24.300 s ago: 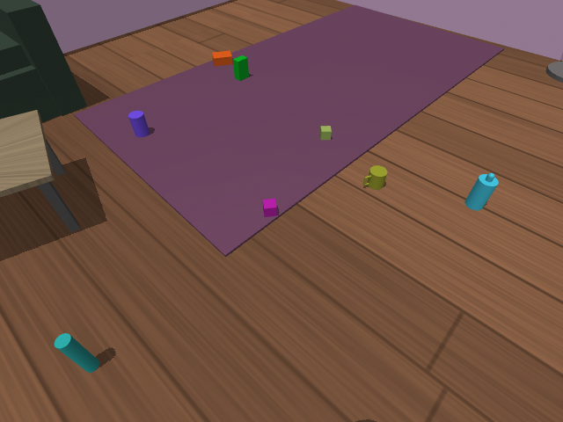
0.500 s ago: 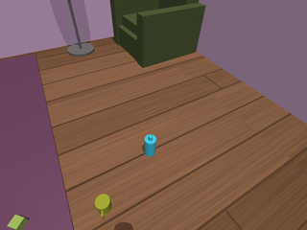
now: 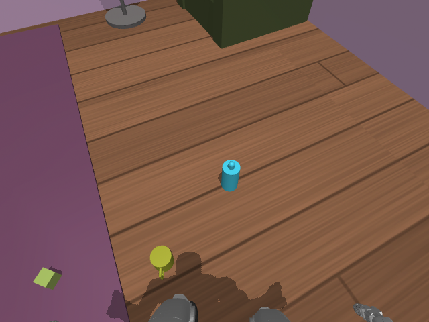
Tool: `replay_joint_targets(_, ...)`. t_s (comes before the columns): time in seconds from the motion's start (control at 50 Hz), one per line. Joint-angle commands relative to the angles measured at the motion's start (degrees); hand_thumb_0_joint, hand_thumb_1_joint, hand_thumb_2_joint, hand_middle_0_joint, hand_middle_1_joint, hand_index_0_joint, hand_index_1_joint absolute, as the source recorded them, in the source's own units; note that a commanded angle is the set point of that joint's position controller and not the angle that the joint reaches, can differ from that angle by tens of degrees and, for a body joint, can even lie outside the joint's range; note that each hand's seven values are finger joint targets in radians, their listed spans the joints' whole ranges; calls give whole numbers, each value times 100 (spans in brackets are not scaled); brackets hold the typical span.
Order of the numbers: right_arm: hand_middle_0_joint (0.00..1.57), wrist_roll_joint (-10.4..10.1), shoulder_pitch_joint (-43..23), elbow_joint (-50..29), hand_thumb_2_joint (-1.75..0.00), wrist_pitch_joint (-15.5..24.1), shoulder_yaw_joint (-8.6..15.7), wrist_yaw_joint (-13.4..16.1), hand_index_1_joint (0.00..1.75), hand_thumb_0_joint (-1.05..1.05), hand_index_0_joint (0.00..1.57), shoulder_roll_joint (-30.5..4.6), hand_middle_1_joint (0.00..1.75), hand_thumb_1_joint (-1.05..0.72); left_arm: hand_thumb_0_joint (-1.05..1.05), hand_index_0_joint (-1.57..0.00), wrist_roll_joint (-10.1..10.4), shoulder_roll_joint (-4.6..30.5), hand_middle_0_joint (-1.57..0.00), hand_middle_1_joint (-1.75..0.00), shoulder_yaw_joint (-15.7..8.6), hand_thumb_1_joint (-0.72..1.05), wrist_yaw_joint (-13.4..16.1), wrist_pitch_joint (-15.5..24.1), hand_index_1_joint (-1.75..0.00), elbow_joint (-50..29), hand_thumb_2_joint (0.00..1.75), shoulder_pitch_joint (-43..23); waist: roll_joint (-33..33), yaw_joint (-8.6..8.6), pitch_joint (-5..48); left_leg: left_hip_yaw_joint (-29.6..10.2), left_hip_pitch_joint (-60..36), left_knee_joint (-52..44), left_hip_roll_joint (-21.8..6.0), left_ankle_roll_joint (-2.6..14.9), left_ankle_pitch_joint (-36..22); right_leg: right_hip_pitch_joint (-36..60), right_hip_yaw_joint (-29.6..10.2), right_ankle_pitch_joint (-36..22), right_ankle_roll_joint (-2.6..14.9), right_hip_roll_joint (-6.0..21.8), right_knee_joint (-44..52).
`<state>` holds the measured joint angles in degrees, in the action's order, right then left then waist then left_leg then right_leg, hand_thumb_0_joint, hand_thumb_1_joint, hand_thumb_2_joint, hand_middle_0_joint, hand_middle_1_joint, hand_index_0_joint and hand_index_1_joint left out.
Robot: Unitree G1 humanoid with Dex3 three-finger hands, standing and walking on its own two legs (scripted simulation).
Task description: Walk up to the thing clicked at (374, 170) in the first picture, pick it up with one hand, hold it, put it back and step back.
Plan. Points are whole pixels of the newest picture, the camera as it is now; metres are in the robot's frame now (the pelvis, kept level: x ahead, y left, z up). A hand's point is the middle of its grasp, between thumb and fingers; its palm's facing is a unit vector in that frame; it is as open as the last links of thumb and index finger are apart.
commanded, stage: walk up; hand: left
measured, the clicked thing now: (162, 263) +0.38 +0.23 -0.70
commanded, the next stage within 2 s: stand in 1.10 s
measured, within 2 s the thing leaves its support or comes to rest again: neither
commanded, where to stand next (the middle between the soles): +0.02 -0.02 m, yaw +1 degrees
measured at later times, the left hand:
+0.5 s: hand out of the picture +0.04 +0.26 -0.14, palm faces -0.08 -0.93 -0.35, open 7.4 cm
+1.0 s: hand out of the picture +0.10 +0.24 -0.13, palm faces -0.03 -0.95 -0.32, open 7.4 cm
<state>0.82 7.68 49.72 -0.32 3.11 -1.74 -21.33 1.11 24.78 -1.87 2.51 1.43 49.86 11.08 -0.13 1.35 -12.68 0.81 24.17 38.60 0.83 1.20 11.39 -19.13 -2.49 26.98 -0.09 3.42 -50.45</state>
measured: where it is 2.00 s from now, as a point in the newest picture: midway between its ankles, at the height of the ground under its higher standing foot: outside the picture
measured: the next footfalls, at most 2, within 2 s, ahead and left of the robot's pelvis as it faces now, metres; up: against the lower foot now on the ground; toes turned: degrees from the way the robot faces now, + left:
right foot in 0.22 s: +0.00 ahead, -0.12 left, +0.00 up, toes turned -4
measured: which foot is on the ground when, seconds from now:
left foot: down 0.00-1.00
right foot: up 0.00-0.20, down 0.22-1.00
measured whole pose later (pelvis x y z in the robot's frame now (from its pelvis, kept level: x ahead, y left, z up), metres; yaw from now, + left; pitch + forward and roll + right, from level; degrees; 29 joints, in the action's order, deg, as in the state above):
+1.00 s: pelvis +0.01 -0.01 +0.03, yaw -2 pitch -1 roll -1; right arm 0.4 8.3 61.9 2.4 -0.3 0.1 -21.0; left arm -0.6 20.3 -2.2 -1.1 -0.7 61.7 5.9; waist 0.1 0.0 -3.7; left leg -3.7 17.0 27.1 -0.8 -1.1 8.8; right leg -5.4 3.0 17.8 1.0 -1.1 -24.4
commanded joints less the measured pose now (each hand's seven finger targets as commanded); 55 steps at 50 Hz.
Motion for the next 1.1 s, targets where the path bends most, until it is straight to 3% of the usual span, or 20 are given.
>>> replay_joint_targets(0.0, 20, -110, 25, -471, -90, 37, 470, 164, 30, 0, 20, -1590, 30, -90, 0, -20, 41, 1141, -20, -30, -215, 90, 152, -102, -30, -6, 90, 791, 754, -107, 1948, -2165, -1137, -1441, -1857, 1373, -1476, -203, -315, 860, 201, -246, -1433)
replay_joint_targets(0.04, 20, -28, -216, -510, -90, 24, 392, 194, 30, 0, 20, -1464, 30, -90, 0, -20, 17, 1110, -20, -30, -286, 90, 53, -138, -30, 69, 90, 743, 838, -52, 1696, -1489, -778, -1403, -1379, 958, -305, -330, -241, 475, 244, -272, -1200)
replay_joint_targets(0.08, 20, -6, -145, -392, -90, 26, 397, 201, 30, 0, 20, -1577, 30, -90, 0, -20, -31, 1011, -20, -30, -270, 90, -11, -167, -30, 131, 90, 786, 1040, -75, 1594, -1657, -689, -1517, -1410, 936, 678, -216, 2, 285, 211, -226, -561)
replay_joint_targets(0.16, 20, 39, -28, -291, -90, 28, 342, 190, 30, 0, 20, -1540, 30, -90, 0, -20, -158, 881, -20, -30, -316, 90, -88, -117, -30, 311, 90, 814, 960, -140, 1734, -1815, -803, -1482, -1477, 938, 1209, 286, 252, 423, 127, -331, 975)
replay_joint_targets(0.2, 20, 22, -180, -254, -90, -5, 301, 175, 30, 0, 20, -1531, 30, -90, 0, -20, -229, 862, -20, -30, -355, 90, -120, -93, -30, 506, 90, 1049, 857, 38, 1549, -1511, -129, -1419, -1313, 658, 1663, 1020, 354, -288, 267, -383, 1988)
replay_joint_targets(0.22, 20, -12, -215, -230, -90, -1, 229, 174, 30, 0, 20, -1354, 30, -90, 0, -20, -278, 933, -20, -30, -389, 90, -110, -62, -30, 521, 90, 1076, 615, 106, 1472, -1335, 127, -1226, -1161, 386, 1701, 1207, 53, -221, 376, -258, 2400)
replay_joint_targets(0.24, 20, -57, -176, -254, -90, 19, 152, 145, 30, 0, 20, -1080, 30, -90, 0, -20, -362, 1185, -20, -30, -449, 90, -124, -32, -30, 416, 90, 809, -166, 32, 1182, -968, 549, -859, -646, -20, 1892, 761, -1354, 998, 706, 485, 2911)
replay_joint_targets(0.26, 20, -72, -473, -149, -90, 39, 201, 168, 30, 0, 20, -1140, 30, -90, 0, -20, -360, 1475, -20, -30, -444, 90, -161, -70, -30, 228, 90, 125, -925, 33, 739, -296, -370, 352, -75, -106, 1676, -1062, -2284, 2506, 1125, 1292, 3586)
replay_joint_targets(0.28, 20, -31, -293, -2, -90, 43, 296, 187, 30, 0, 20, -1317, 30, -90, 0, -20, -366, 1470, -20, -30, -397, 90, -184, -81, -30, -14, 90, -656, -905, -270, 315, -407, -1039, 865, -226, -99, 1546, -2087, -2292, 2582, 1161, 1493, 3704)
replay_joint_targets(0.3, 20, -52, 23, 165, -90, 98, 287, 142, 30, 0, 20, -1351, 30, -90, 0, -20, -331, 1088, -20, -30, -282, 90, -181, -43, -30, -119, 90, -1010, -401, -541, 344, -523, -1709, 449, -346, -30, 1079, -2182, -1580, 1856, 882, 1100, 3310)
replay_joint_targets(0.32, 20, -90, 193, 277, -90, 172, 226, 123, 30, 0, 20, -1230, 30, -90, 0, -20, -278, 888, -20, -30, -231, 90, -168, -4, -30, -29, 90, -1006, -116, -610, 532, -433, -1649, -326, -321, 25, 406, -1501, -749, 664, 623, 596, 2920)
replay_joint_targets(0.34, 20, -98, 267, 328, -90, 229, 184, 133, 30, 0, 20, -1153, 30, -90, 0, -20, -253, 753, -20, -30, -229, 90, -174, 30, -30, 107, 90, -749, -43, -551, 864, -873, -1594, -920, -614, 155, -90, -855, -427, -361, 424, 319, 2629)
replay_joint_targets(0.38, 20, -80, 161, 349, -90, 312, 118, 187, 30, 0, 20, -1276, 30, -90, 0, -20, -214, 857, -20, -30, -262, 90, -247, 40, -30, 236, 90, -423, -122, -234, 1293, -1388, -1283, -1415, -964, 338, -89, 164, -233, -1016, 251, 59, 2278)
replay_joint_targets(0.42, 20, -40, -292, 280, -90, 306, 79, 193, 30, 0, 20, -1390, 30, -90, 0, -20, -228, 858, -20, -30, -263, 90, -304, -22, -30, 398, 90, 49, -204, 40, 1188, -1388, -646, -1438, -814, 314, 1583, 371, -405, 277, 331, 106, 2759)
replay_joint_targets(0.46, 20, -24, -141, 457, -90, 259, 85, 180, 30, 0, 20, -1375, 30, -90, 0, -20, -234, 949, -20, -30, -313, 90, -320, -69, -30, 437, 90, -212, -176, -81, 700, -1138, -270, -1578, -542, 87, 1900, 212, -611, 1166, 454, 247, 2982)
replay_joint_targets(0.58, 20, -32, -17, 680, -90, 351, -8, 189, 30, 0, 20, -1283, 30, -90, 0, -20, -190, 838, -20, -30, -277, 90, -315, -42, -30, 542, 90, -278, 139, -69, 1280, -1123, -803, -1577, -586, 97, 745, 688, -389, -246, 418, 198, 3032)
replay_joint_targets(0.68, 20, -1, 14, 814, -90, 316, 2, 214, 30, 0, 20, -1346, 30, -90, 0, -20, -192, 837, -20, -30, -276, 90, -338, -119, -30, 584, 90, -503, 162, -93, 820, -1254, -552, -1828, -578, 61, 1507, 348, -341, 492, 377, 175, 3122)
replay_joint_targets(0.84, 20, -43, 45, 902, -90, 376, -54, 253, 30, 0, 20, -1238, 30, -90, 0, -20, -170, 811, -20, -30, -269, 90, -310, -63, -30, 759, 90, -661, 123, -143, 1261, -1065, -966, -1596, -625, 70, -471, 1022, -209, -1255, 323, 269, 3163)
replay_joint_targets(0.94, 20, -82, -36, 893, -90, 375, -49, 309, 30, 0, 20, -1212, 30, -90, 0, -20, -121, 798, -20, -30, -268, 90, -259, -75, -30, 827, 90, -604, 95, -87, 1742, -785, -1488, -1074, -685, 153, -2566, 1365, 44, -2656, 225, 319, 2989)
replay_joint_targets(1.08, 20, 11, -333, 853, -90, 224, -132, 292, 30, 0, 20, -1039, 30, -90, 0, -20, -96, 668, -20, -30, -211, 90, -228, -100, -30, 925, 90, -626, 63, -116, 1795, -766, -1742, -1136, -698, 137, -2561, 1351, -71, -2943, 113, 315, 2918)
